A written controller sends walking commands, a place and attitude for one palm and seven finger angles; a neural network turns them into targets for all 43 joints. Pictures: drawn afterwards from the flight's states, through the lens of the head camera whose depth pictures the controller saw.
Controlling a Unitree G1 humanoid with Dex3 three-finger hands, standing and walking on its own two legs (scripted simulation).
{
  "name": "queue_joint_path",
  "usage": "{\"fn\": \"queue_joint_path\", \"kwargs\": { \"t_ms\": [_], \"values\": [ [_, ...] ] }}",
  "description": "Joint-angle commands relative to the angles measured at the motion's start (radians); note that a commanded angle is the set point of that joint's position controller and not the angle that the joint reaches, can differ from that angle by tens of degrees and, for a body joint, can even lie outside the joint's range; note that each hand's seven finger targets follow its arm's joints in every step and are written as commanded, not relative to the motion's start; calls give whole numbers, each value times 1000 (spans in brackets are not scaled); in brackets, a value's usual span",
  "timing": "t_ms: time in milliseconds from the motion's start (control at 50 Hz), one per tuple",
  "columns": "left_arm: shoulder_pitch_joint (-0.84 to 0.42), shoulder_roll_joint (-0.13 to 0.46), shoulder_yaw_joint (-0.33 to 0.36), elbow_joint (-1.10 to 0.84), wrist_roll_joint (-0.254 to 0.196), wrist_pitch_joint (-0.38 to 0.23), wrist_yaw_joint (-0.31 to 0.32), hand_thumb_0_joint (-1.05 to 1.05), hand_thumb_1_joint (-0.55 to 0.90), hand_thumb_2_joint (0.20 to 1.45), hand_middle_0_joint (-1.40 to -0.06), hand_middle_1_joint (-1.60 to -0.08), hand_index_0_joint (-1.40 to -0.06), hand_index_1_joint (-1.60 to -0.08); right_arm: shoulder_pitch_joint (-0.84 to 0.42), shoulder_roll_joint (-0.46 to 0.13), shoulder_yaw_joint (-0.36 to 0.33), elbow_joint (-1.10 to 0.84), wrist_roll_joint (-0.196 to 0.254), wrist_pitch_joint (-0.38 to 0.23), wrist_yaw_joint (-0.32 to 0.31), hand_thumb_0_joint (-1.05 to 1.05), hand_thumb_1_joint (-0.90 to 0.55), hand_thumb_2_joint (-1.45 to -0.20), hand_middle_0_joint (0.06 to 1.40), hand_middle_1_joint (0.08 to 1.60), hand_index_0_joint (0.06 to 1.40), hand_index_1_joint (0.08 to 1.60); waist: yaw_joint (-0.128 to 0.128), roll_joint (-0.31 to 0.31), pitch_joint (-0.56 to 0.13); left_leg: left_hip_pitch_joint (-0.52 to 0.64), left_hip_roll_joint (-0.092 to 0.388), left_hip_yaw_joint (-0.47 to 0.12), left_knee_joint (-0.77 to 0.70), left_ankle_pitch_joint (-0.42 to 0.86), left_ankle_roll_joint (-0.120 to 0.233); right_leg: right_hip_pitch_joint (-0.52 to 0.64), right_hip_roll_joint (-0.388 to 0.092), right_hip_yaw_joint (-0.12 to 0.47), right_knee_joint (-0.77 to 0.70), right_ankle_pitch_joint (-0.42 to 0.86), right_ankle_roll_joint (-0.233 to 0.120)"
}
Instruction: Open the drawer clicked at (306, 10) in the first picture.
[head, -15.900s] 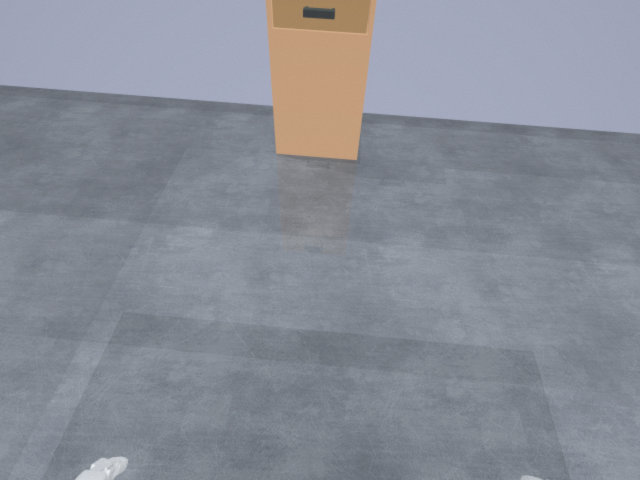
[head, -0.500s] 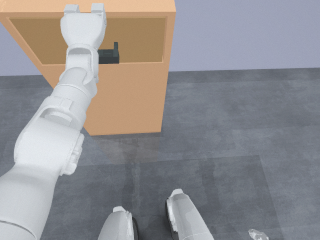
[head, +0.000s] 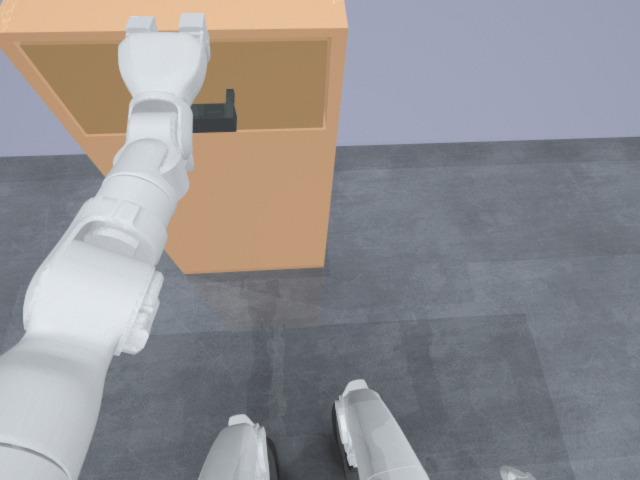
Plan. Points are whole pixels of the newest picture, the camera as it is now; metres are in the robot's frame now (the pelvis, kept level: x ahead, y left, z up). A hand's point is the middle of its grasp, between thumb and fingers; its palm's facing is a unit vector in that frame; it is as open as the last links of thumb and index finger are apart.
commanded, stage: lift the fingers back up to retry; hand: left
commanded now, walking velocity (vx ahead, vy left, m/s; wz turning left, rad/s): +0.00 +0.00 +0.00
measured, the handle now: (192, 107) +0.62 +0.08 +0.03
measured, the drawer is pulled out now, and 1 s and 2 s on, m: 0.00 0.00 0.00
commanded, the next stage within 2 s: re-aim the fingers above the handle in 0.68 s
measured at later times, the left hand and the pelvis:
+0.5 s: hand (174, 94) +0.57 +0.09 +0.09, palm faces +0.02 +0.01 -1.00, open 13.6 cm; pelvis +0.01 +0.00 +0.03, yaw -1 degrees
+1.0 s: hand (174, 92) +0.58 +0.09 +0.09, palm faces +0.04 +0.00 -1.00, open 13.4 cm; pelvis +0.04 +0.01 +0.04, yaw -1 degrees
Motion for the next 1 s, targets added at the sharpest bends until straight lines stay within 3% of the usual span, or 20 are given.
{"fn": "queue_joint_path", "kwargs": {
  "t_ms": [0, 40, 140, 180, 260, 280, 320, 360, 400, 480, 540, 560, 600, 660, 700, 760, 800, 880, 920, 980],
  "values": [
    [-297, 247, 58, 21, -11, 45, -50, 0, -500, 300, -300, -1200, -300, -1200, 143, -158, -52, -65, -2, -21, -16, 0, -900, -900, 200, 300, 200, 300, -35, -76, -352, 71, -23, -2, -195, -132, 34, 374, 21, 5, -219, -257, -5],
    [-299, 272, 76, 33, -11, 42, -47, 0, -500, 300, -300, -1200, -300, -1200, 154, -162, -52, -59, -4, -20, -18, 0, -900, -900, 200, 300, 200, 300, -38, -98, -346, 76, -20, -4, -201, -132, 34, 385, 21, 5, -229, -258, -1],
    [-325, 256, 71, 37, -16, 21, -42, 0, -500, 300, -300, -1200, -300, -1200, 176, -160, -55, -59, -7, -24, -13, 0, -900, -900, 200, 300, 200, 300, -40, -79, -338, 100, -21, -6, -224, -134, 32, 400, 22, 1, -245, -235, 0],
    [-336, 261, 84, 35, -21, 10, -37, 0, -500, 300, -300, -1200, -300, -1200, 183, -160, -59, -57, -8, -25, -11, 0, -900, -900, 200, 300, 200, 300, -46, -105, -340, 113, -17, -7, -228, -126, 34, 410, 23, 3, -254, -218, 1],
    [-360, 284, 101, 17, -17, -13, -25, 0, -500, 300, -300, -1200, -300, -1200, 205, -162, -62, -54, -17, -32, -4, 0, -900, -900, 200, 300, 200, 300, -38, -70, -352, 132, -18, -5, -243, -119, 32, 437, 22, 6, -267, -199, 2],
    [-379, 304, 119, -10, -15, -24, -19, 0, -500, 300, -300, -1200, -300, -1200, 206, -160, -66, -57, -17, -32, -3, 0, -900, -900, 200, 300, 200, 300, -33, -90, -380, 139, -19, -7, -244, -110, 33, 463, 22, 9, -268, -186, 2],
    [-372, 296, 118, -9, -13, -33, -12, 0, -500, 300, -300, -1200, -300, -1200, 217, -158, -67, -52, -21, -37, 4, 0, -900, -900, 200, 300, 200, 300, -23, -50, -377, 156, -20, -10, -260, -109, 31, 469, 24, 5, -274, -177, 0],
    [-376, 304, 131, -31, -11, -43, 1, 0, -500, 300, -300, -1200, -300, -1200, 221, -158, -71, -54, -25, -39, 7, 0, -900, -900, 200, 300, 200, 300, -20, -75, -399, 181, -19, -13, -273, -88, 32, 502, 25, 6, -287, -152, 3],
    [-390, 293, 127, -52, -14, -55, 14, 0, -500, 300, -300, -1200, -300, -1200, 224, -155, -76, -51, -27, -42, 12, 0, -900, -900, 200, 300, 200, 300, -17, -56, -413, 208, -21, -15, -290, -83, 32, 518, 26, 7, -301, -141, 2],
    [-435, 337, 164, -100, -15, -67, 43, 0, -500, 300, -300, -1200, -300, -1200, 222, -153, -79, -42, -30, -41, 15, 0, -900, -900, 200, 300, 200, 300, -6, -61, -446, 255, -21, -18, -320, -51, 33, 581, 28, 13, -326, -105, 0],
    [-382, 283, 136, -25, -17, -58, 54, 0, -500, 300, -300, -1200, -300, -1200, 221, -159, -78, -23, -31, -42, 18, 0, -900, -900, 200, 300, 200, 300, -14, -89, -360, 245, -20, -17, -340, -66, 30, 552, 29, 3, -345, -119, 2],
    [-384, 312, 156, -29, -16, -60, 61, 0, -500, 300, -300, -1200, -300, -1200, 219, -164, -79, -18, -32, -42, 18, 0, -900, -900, 200, 300, 200, 300, -11, -86, -362, 251, -20, -16, -343, -58, 30, 556, 29, 4, -346, -113, 2],
    [-391, 294, 144, -31, -10, -63, 71, 0, -500, 300, -300, -1200, -300, -1200, 223, -160, -83, -14, -38, -41, 22, 0, -900, -900, 200, 300, 200, 300, -8, -67, -394, 269, -23, -14, -344, -28, 30, 572, 29, 6, -344, -79, -1],
    [-385, 294, 151, -21, -4, -53, 84, 0, -500, 300, -300, -1200, -300, -1200, 219, -164, -84, -6, -41, -39, 25, 0, -900, -900, 200, 300, 200, 300, -9, -69, -376, 284, -21, -15, -349, -1, 28, 565, 30, -2, -341, -54, -3],
    [-376, 280, 145, -23, -1, -50, 92, 0, -500, 300, -300, -1200, -300, -1200, 217, -159, -87, -5, -44, -35, 28, 0, -900, -900, 200, 300, 200, 300, -1, -58, -399, 302, -22, -14, -351, 34, 26, 584, 32, -3, -338, -20, -6],
    [-376, 247, 131, -21, 0, -40, 100, 0, -500, 300, -300, -1200, -300, -1200, 208, -157, -90, -2, -47, -34, 33, 0, -900, -900, 200, 300, 200, 300, -6, -57, -375, 321, -19, -16, -357, 43, 23, 569, 33, -10, -341, -14, -7],
    [-377, 268, 144, -31, 6, -40, 104, 0, -500, 300, -300, -1200, -300, -1200, 204, -158, -91, -3, -47, -31, 33, 0, -900, -900, 200, 300, 200, 300, 2, -51, -405, 334, -20, -17, -356, 65, 23, 585, 33, -9, -336, 7, -8],
    [-377, 207, 117, -35, 5, -31, 110, 0, -500, 300, -300, -1200, -300, -1200, 189, -149, -94, -4, -48, -29, 34, 0, -900, -900, 200, 300, 200, 300, -7, -58, -384, 362, -16, -20, -361, 86, 22, 564, 36, -18, -339, 21, -11],
    [-361, 231, 129, -16, 8, -23, 111, 0, -500, 300, -300, -1200, -300, -1200, 188, -156, -91, 2, -49, -26, 35, 0, -900, -900, 200, 300, 200, 300, -2, -58, -376, 356, -16, -19, -363, 76, 20, 563, 35, -17, -338, 13, -10],
    [-370, 204, 115, -31, 11, -21, 112, 0, -500, 300, -300, -1200, -300, -1200, 182, -148, -94, -5, -48, -27, 35, 0, -900, -900, 200, 300, 200, 300, -1, -60, -403, 374, -18, -22, -360, 99, 20, 573, 37, -18, -335, 30, -13]
  ]
}}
